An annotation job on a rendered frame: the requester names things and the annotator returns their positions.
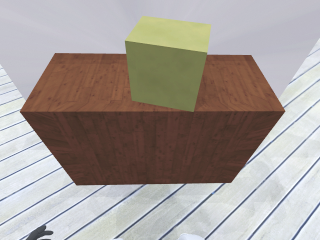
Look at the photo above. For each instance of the pedestal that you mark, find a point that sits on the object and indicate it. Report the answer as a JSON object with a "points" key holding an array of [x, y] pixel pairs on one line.
{"points": [[82, 110]]}

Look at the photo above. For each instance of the carton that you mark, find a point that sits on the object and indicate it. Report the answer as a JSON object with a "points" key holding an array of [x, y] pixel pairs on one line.
{"points": [[166, 59]]}

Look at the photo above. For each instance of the robot left hand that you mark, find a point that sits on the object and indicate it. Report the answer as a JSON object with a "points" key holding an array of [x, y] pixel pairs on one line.
{"points": [[39, 232]]}

